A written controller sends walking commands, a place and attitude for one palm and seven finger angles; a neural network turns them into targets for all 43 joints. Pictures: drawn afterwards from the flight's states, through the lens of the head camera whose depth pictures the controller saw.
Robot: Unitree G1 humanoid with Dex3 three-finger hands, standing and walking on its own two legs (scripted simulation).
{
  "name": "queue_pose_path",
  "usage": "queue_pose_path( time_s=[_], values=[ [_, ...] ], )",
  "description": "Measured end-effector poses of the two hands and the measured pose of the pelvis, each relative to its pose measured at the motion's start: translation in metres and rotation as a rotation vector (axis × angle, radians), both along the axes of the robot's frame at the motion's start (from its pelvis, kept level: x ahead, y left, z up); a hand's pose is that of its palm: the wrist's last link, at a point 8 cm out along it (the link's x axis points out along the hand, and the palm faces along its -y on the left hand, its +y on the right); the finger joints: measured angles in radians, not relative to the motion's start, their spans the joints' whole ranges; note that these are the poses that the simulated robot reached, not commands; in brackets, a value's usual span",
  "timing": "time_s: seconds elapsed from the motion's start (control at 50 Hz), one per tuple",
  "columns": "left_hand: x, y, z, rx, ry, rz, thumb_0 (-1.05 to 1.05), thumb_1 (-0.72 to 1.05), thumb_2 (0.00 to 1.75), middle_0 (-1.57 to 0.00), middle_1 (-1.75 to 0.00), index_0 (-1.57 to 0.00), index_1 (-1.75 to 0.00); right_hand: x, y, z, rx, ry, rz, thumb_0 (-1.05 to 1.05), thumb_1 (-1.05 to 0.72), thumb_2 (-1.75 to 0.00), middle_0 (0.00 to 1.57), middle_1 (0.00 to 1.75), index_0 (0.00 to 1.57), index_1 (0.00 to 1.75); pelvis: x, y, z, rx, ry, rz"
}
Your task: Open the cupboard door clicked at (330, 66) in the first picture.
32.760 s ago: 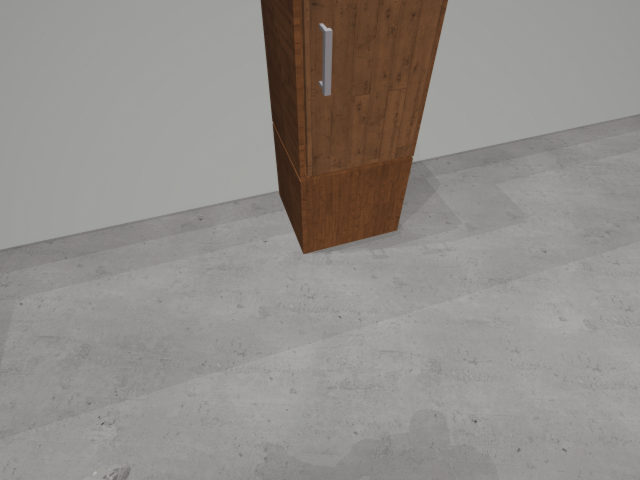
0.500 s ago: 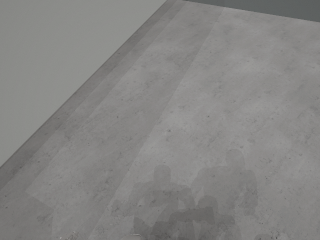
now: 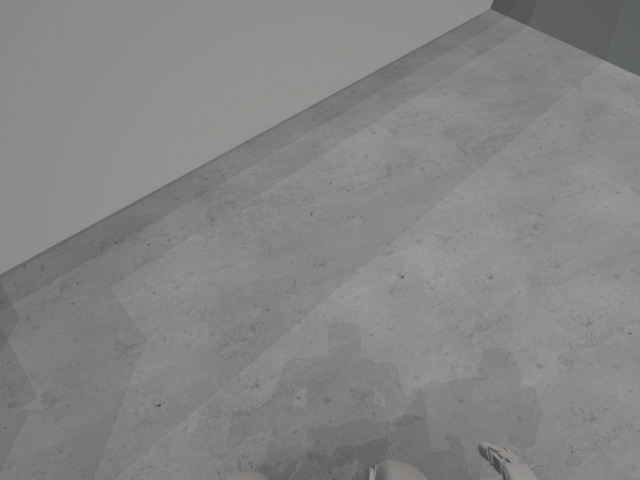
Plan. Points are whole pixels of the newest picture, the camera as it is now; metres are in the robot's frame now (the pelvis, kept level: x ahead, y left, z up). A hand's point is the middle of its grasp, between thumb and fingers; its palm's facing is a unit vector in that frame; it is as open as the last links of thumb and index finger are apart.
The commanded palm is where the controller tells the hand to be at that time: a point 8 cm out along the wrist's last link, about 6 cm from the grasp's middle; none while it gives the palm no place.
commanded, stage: turn to face it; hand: left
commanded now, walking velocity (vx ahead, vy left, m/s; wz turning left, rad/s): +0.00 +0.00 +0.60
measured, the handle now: out of the picture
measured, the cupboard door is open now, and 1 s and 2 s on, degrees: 41 41 41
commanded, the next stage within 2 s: none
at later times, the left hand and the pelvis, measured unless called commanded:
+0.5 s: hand out of the picture +0.04 +0.15 -0.15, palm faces +0.28 -0.93 -0.24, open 7.4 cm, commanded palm none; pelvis +0.01 -0.05 +0.01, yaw +18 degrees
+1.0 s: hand out of the picture +0.01 +0.18 -0.15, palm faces +0.55 -0.78 -0.31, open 7.4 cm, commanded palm none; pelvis +0.03 -0.06 +0.00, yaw +34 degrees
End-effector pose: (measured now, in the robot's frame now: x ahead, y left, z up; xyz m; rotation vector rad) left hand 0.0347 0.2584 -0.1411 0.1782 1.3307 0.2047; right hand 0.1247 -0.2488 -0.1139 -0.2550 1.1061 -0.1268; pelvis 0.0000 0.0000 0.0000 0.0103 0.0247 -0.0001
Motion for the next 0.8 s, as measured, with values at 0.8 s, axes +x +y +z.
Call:
queue_pose_path(
  time_s=[0.8],
  values=[
    [-0.091,-0.024,0.013,0.029,-0.056,0.453,0.01,0.91,0.9,-0.2,-0.29,-0.2,-0.3,0.08,0.034,0.001,-0.025,0.077,0.431,0.0,-0.91,-0.9,0.2,0.3,0.2,0.3,0.012,-0.03,0.008,-0.017,0.003,0.476]
  ],
)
